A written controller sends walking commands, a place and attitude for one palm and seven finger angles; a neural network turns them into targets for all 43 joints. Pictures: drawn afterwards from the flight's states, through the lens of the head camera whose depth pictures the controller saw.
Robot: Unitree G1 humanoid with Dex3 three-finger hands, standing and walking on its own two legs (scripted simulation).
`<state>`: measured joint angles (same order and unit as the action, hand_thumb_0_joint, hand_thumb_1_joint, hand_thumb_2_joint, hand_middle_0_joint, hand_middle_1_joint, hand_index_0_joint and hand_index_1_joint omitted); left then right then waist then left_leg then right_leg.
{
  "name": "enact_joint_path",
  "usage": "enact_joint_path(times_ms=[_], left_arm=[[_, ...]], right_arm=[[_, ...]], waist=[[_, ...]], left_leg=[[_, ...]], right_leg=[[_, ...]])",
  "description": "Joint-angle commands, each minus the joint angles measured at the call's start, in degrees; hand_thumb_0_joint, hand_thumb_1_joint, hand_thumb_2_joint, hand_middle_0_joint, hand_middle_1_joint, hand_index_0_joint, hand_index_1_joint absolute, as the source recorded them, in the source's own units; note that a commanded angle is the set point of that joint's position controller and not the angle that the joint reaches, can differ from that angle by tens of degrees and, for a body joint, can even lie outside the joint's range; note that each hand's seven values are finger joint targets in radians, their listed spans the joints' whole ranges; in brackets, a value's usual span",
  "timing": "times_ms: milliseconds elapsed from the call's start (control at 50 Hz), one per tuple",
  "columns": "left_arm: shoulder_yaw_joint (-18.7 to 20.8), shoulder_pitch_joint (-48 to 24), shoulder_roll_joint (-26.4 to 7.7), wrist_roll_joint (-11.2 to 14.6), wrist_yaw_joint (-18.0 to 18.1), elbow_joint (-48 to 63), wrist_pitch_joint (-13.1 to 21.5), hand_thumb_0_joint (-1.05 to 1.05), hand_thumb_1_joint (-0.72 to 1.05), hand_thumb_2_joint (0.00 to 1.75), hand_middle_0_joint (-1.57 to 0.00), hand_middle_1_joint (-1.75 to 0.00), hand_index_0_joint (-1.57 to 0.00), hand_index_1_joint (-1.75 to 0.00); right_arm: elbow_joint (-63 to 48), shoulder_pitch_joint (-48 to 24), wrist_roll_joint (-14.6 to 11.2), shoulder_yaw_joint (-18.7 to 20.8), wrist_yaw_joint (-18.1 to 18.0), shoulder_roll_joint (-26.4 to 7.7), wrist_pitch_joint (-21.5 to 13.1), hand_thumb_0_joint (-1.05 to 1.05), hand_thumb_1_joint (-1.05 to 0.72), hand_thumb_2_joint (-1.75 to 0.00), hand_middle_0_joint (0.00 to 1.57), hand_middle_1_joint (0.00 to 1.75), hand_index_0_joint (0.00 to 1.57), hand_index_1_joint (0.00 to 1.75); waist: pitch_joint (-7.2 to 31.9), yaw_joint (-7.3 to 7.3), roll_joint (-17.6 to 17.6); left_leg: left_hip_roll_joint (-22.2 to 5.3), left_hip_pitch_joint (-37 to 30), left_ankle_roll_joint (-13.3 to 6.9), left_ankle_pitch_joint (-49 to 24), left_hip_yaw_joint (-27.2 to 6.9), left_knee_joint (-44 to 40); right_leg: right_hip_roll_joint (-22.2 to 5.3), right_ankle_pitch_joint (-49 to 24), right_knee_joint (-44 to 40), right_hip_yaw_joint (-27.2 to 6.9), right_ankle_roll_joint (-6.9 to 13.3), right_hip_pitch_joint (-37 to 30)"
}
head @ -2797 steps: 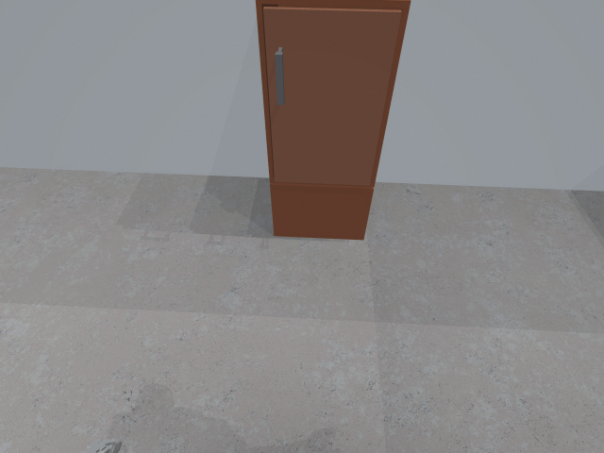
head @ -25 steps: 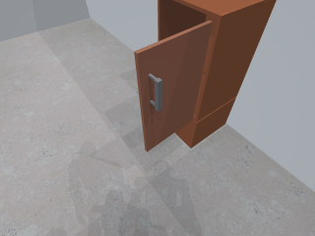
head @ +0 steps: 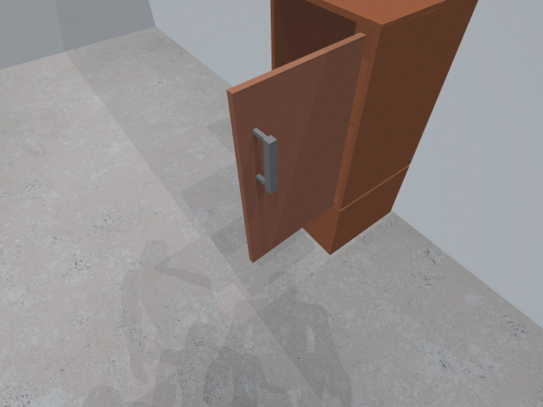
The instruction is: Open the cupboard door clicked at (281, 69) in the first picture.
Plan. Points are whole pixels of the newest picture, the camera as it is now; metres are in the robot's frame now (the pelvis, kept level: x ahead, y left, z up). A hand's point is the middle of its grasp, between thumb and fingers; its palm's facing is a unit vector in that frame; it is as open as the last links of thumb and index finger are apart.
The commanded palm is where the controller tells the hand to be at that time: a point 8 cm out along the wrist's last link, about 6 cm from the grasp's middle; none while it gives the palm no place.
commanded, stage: look to check the result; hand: left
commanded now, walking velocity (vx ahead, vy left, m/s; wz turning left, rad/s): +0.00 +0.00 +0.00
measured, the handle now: (264, 161) +0.59 +0.05 -0.01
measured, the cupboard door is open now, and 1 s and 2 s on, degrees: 93 93 93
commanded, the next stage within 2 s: stand and wait in 0.28 s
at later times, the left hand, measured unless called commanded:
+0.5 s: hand out of the picture +0.04 +0.18 -0.17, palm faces +0.03 -0.97 -0.25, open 7.4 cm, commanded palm none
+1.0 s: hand out of the picture +0.06 +0.19 -0.16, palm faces +0.01 -0.96 -0.28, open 7.4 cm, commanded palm none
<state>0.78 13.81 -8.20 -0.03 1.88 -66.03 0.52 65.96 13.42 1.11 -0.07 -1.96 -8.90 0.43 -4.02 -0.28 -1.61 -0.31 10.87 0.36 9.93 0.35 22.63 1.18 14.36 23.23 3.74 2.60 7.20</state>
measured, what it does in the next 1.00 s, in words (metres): stands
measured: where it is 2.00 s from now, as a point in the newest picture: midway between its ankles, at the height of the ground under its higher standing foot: outside the picture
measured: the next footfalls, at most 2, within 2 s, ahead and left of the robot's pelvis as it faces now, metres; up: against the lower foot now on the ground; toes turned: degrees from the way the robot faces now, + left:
none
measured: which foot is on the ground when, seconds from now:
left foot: down 0.00-1.00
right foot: down 0.00-1.00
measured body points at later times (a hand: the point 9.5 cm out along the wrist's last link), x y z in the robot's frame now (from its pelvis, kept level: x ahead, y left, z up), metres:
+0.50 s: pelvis +0.01 -0.01 +0.00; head +0.03 -0.03 +0.45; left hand +0.04 +0.23 -0.15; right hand +0.04 -0.25 -0.16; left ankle +0.03 +0.12 -0.74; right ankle -0.02 -0.09 -0.74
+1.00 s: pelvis +0.02 -0.02 +0.00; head +0.03 -0.03 +0.45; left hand +0.06 +0.24 -0.14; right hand +0.05 -0.27 -0.16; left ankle +0.03 +0.12 -0.74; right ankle -0.02 -0.09 -0.74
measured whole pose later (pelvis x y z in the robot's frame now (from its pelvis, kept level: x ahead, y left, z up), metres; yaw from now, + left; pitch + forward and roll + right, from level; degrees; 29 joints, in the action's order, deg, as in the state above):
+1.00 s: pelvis +0.02 -0.02 +0.00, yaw -1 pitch -2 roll +0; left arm 1.1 9.9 -12.8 0.0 1.3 -65.6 1.1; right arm 65.7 9.5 1.0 0.0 -1.7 -13.9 0.4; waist -3.7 -0.3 -1.6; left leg -1.8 7.7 1.8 9.8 0.6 19.5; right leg 2.8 13.5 19.0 3.3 3.8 3.8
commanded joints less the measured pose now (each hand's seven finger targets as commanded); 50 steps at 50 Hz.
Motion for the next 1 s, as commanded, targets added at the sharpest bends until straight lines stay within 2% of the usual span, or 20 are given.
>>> enact_joint_path(times_ms=[0, 180, 200, 300, 460, 980], left_arm=[[1.13, 3.01, -7.69, -0.26, 0.26, 1.65, 0.76, 0.00, 0.90, 0.90, -0.20, -0.30, -0.20, -0.30], [1.33, 1.85, -9.16, -0.25, 0.23, 2.12, 1.00, 0.00, 0.90, 0.90, -0.20, -0.30, -0.20, -0.30], [1.33, 1.96, -9.36, -0.22, 0.23, 2.13, 1.08, 0.00, 0.90, 0.90, -0.20, -0.30, -0.20, -0.30], [1.39, 1.10, -10.04, -0.20, 0.20, 2.30, 1.06, 0.00, 0.90, 0.90, -0.20, -0.30, -0.20, -0.30], [1.72, -0.35, -11.64, -0.24, 0.17, 2.69, 1.30, 0.00, 0.90, 0.90, -0.20, -0.30, -0.20, -0.30], [1.85, -2.99, -14.48, -0.22, -0.08, 3.05, 1.40, 0.00, 0.90, 0.90, -0.20, -0.30, -0.20, -0.30]], right_arm=[[-1.45, 2.53, 0.26, 1.14, -0.17, -6.01, -0.47, 0.00, -0.90, -0.90, 0.20, 0.30, 0.20, 0.30], [-1.75, 1.06, 0.24, 1.27, -0.17, -7.45, -0.47, 0.00, -0.90, -0.90, 0.20, 0.30, 0.20, 0.30], [-1.74, 0.89, 0.25, 1.31, -0.18, -7.58, -0.53, 0.00, -0.90, -0.90, 0.20, 0.30, 0.20, 0.30], [-1.85, 0.04, 0.26, 1.28, -0.19, -8.26, -0.51, 0.00, -0.90, -0.90, 0.20, 0.30, 0.20, 0.30], [-2.30, -1.16, 0.16, 1.52, -0.24, -10.12, -0.77, 0.00, -0.90, -0.90, 0.20, 0.30, 0.20, 0.30], [-2.47, -3.07, 0.19, 1.55, -0.02, -12.91, -0.74, 0.00, -0.90, -0.90, 0.20, 0.30, 0.20, 0.30]], waist=[[0.28, -0.23, 1.93], [0.43, -0.31, 1.80], [1.59, -0.25, 1.99], [1.58, -0.23, 0.79], [2.42, -0.19, 1.70], [2.17, -0.20, 1.86]], left_leg=[[-5.06, -2.06, -1.79, -5.36, -3.91, -3.14], [-5.11, -2.48, -1.53, -6.49, -3.49, -2.90], [-5.10, -3.00, -1.56, -7.17, -3.47, -2.70], [-5.22, -3.18, -1.41, -7.47, -3.43, -2.86], [-5.76, -4.03, -1.43, -9.63, -3.40, -3.14], [-6.19, -5.15, -1.13, -8.59, -3.37, -4.64]], right_leg=[[-7.34, -4.64, -6.60, -6.58, 0.31, 3.67], [-7.61, -8.10, -7.16, -6.78, 0.14, 2.55], [-7.69, -9.55, -6.96, -6.81, 0.13, 1.87], [-7.81, -10.62, -7.11, -6.83, 0.16, 1.47], [-7.92, -15.24, -6.88, -6.84, 0.13, -0.06], [-7.93, -13.89, -8.70, -7.67, 0.14, -0.46]])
